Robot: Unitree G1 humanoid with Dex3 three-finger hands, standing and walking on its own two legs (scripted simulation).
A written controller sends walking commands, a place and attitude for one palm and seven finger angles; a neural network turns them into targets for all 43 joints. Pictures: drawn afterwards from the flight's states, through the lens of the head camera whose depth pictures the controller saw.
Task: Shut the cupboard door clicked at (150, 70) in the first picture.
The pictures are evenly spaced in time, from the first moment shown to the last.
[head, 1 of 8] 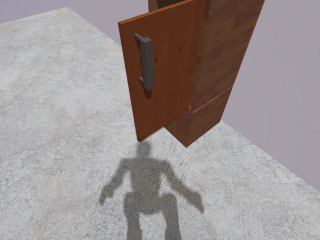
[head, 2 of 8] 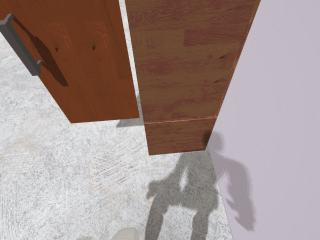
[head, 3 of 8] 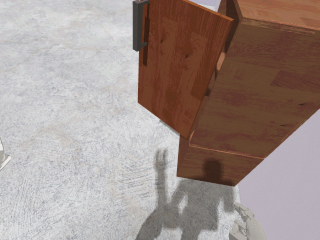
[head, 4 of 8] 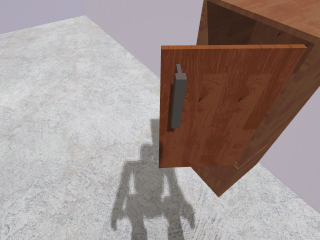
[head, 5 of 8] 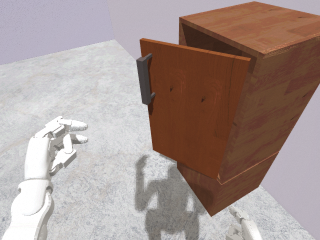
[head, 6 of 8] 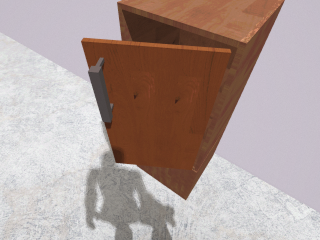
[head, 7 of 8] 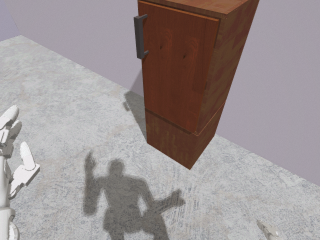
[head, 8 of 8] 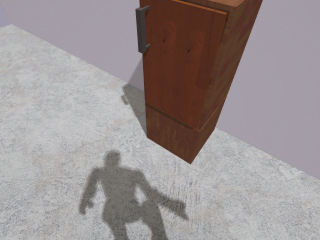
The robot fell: no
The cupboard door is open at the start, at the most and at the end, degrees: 90 90 0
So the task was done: yes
